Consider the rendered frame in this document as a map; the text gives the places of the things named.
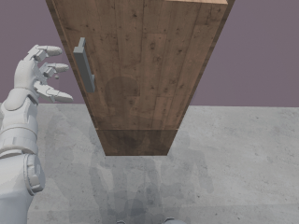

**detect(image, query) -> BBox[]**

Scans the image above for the cupboard door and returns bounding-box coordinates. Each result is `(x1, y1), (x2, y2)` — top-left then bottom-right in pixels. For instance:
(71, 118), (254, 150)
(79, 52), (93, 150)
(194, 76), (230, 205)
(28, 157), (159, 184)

(51, 0), (228, 131)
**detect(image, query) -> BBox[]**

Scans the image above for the handle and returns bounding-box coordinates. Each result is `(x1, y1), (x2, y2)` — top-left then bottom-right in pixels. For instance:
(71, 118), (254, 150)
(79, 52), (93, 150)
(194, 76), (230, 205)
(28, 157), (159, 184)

(73, 37), (95, 93)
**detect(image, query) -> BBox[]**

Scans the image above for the robot left hand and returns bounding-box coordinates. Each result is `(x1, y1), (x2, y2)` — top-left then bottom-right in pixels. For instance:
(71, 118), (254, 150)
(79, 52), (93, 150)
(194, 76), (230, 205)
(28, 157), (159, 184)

(14, 45), (74, 103)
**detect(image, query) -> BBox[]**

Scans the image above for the left robot upper arm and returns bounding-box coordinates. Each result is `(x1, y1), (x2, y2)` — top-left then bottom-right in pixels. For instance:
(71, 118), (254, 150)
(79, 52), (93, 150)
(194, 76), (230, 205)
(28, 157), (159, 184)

(0, 153), (46, 224)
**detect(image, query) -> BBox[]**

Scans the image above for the left robot forearm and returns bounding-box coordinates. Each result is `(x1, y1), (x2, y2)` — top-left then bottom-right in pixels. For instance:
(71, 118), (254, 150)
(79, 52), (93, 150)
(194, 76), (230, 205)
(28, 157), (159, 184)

(0, 88), (39, 160)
